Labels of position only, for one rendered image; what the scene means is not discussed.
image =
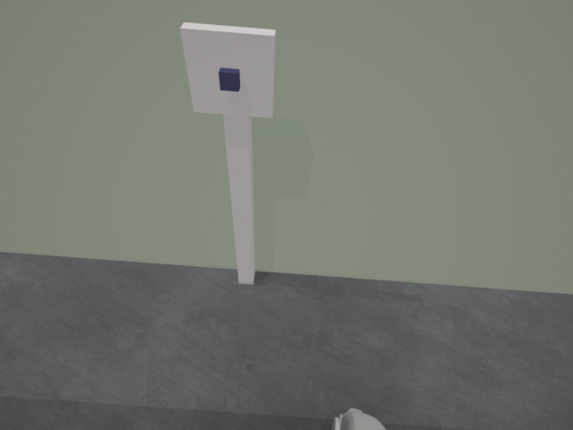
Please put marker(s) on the panel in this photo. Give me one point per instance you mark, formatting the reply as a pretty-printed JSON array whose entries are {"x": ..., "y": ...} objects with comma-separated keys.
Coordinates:
[{"x": 207, "y": 48}]

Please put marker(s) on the right robot thigh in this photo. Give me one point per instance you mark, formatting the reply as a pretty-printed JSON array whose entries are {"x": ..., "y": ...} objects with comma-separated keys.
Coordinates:
[{"x": 353, "y": 420}]

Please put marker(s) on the button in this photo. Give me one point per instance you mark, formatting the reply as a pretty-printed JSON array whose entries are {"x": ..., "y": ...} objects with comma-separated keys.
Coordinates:
[{"x": 229, "y": 79}]

